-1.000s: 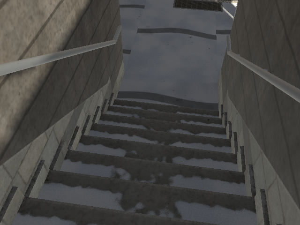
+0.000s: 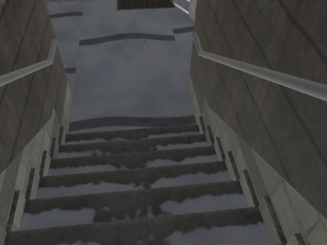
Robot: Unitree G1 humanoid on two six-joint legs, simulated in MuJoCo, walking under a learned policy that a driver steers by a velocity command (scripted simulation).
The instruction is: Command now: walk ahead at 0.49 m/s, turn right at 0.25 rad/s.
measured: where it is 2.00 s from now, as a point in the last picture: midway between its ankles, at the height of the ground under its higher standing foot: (164, 190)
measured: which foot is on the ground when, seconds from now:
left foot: up 0.00-0.00, down 0.02-0.58, up 0.60-1.00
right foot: down 0.00-0.04, up 0.06-0.56, down 0.58-1.00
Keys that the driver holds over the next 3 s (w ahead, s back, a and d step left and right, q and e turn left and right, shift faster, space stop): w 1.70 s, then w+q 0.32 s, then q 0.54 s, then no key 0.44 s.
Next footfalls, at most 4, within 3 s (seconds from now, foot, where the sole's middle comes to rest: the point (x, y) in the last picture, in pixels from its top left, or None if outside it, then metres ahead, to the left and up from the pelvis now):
0.02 left None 0.14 0.12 -0.83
0.58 right None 0.46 -0.05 -1.00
1.08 left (142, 240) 0.69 0.20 -1.16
1.66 right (184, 205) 1.01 -0.01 -1.33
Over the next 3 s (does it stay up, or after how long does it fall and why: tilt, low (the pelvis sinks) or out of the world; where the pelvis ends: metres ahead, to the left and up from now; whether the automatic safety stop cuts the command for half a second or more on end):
stays up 1.31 0.16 -0.74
